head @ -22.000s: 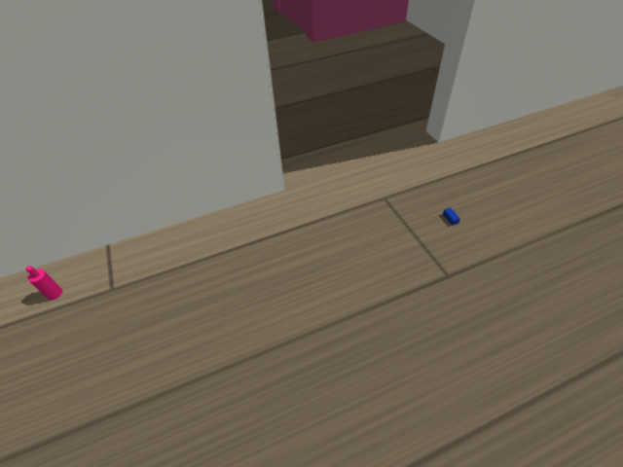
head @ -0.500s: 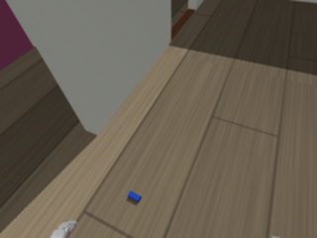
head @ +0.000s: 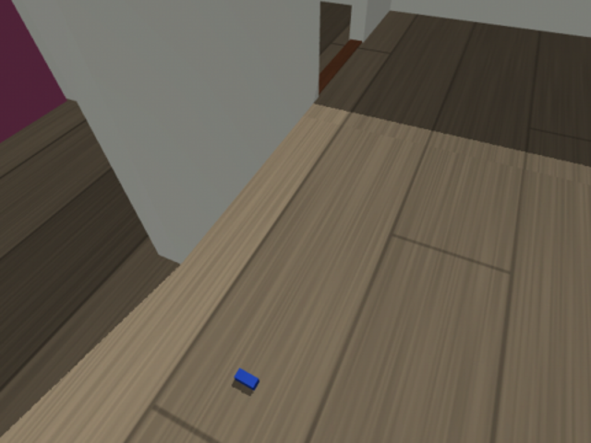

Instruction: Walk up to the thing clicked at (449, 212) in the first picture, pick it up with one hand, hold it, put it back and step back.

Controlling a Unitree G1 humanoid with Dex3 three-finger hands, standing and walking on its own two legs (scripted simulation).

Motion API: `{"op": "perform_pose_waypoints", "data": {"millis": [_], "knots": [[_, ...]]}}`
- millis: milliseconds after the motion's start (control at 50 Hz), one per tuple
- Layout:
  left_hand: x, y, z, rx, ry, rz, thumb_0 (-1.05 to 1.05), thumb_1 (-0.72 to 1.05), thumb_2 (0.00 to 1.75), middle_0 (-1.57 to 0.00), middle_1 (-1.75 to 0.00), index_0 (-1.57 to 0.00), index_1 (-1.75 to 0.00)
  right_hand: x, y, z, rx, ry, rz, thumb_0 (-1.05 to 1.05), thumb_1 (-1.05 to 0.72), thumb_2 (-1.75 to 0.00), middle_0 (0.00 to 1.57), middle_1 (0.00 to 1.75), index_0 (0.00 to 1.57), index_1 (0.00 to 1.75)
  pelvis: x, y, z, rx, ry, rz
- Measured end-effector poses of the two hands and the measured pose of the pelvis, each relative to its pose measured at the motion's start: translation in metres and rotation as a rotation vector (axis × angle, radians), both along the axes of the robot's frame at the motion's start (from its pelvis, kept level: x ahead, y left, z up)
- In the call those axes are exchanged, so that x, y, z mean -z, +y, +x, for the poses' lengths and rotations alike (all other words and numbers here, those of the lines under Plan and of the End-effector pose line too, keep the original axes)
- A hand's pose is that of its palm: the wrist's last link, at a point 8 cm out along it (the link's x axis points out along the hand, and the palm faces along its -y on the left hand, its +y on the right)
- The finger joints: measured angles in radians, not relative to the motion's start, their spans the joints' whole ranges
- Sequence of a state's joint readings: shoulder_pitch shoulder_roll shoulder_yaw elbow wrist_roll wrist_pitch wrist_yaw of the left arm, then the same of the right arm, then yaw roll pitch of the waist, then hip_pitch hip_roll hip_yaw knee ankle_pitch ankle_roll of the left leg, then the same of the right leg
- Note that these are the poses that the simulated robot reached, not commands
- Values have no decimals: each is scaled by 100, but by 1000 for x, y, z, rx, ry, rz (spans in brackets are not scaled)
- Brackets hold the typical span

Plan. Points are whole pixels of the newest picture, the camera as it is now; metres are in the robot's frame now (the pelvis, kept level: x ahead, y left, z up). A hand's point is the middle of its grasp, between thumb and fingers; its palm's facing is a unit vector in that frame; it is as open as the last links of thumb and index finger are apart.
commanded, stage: stand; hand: left
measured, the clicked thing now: (246, 379) +0.46 +0.22 -0.77
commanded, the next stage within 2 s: walk up in 0.52 s
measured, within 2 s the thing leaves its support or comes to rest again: neither
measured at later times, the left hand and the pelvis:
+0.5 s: hand out of the picture +0.09 +0.25 -0.15, palm faces -0.03 -0.94 -0.35, open 7.3 cm; pelvis +0.01 -0.01 +0.00, yaw +0 degrees
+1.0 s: hand out of the picture +0.06 +0.30 -0.18, palm faces -0.05 -0.93 -0.35, open 7.3 cm; pelvis -0.08 +0.04 -0.02, yaw +0 degrees
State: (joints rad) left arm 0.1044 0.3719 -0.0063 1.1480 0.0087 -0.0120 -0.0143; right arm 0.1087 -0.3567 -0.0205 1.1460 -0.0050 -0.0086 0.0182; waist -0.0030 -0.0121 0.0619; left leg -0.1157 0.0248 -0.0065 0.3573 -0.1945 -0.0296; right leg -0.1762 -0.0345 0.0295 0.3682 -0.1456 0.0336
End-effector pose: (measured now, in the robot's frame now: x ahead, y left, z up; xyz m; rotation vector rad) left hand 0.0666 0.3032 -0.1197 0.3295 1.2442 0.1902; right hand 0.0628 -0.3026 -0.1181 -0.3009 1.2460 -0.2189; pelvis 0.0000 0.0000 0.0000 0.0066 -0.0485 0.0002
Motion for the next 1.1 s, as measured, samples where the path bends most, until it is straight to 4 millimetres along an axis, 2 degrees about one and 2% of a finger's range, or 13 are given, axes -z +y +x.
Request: {"op": "perform_pose_waypoints", "data": {"millis": [200,520,660,720,780,860,920,1000,1100], "knots": [[-3,-2,-5,-11,12,12,0,91,90,-20,-30,-21,-30,4,5,16,-18,-14,25,0,-90,-90,20,30,20,30,-1,-3,4,-3,7,-1],[-4,-13,20,7,-35,-3,0,91,90,-20,-30,-21,-30,0,-4,18,-4,-11,9,0,-90,-90,20,30,20,30,-1,-7,10,-4,6,-2],[1,-3,19,-17,-48,22,0,91,90,-20,-30,-21,-30,7,-15,11,3,7,-20,0,-90,-90,20,30,20,30,7,-7,-14,-9,14,-8],[6,6,14,0,-42,34,0,91,90,-20,-30,-21,-30,9,-17,1,-4,18,-46,0,-90,-90,20,30,20,30,12,0,-29,-8,15,-5],[12,17,11,28,-46,38,0,91,90,-21,-30,-21,-30,10,-12,-17,-4,35,-68,0,-90,-90,20,30,20,30,18,13,-42,-9,26,0],[29,37,13,45,-84,34,0,91,90,-21,-30,-21,-30,13,1,-54,4,65,-108,0,-90,-90,20,30,20,30,32,31,-60,-21,40,-10],[32,41,8,41,-103,30,0,91,90,-20,-30,-21,-30,9,16,-83,6,112,-107,0,-90,-90,20,30,20,30,29,36,-72,-7,21,-9],[28,37,-11,44,-78,4,0,91,90,-20,-30,-20,-30,-2,28,-108,24,125,-103,0,-90,-90,20,30,20,30,17,40,-83,0,33,-33],[25,37,-44,61,-38,0,0,91,90,-20,-30,-21,-30,-4,32,-115,39,55,-103,0,-90,-90,20,30,20,30,15,41,-101,31,35,-34]]}}
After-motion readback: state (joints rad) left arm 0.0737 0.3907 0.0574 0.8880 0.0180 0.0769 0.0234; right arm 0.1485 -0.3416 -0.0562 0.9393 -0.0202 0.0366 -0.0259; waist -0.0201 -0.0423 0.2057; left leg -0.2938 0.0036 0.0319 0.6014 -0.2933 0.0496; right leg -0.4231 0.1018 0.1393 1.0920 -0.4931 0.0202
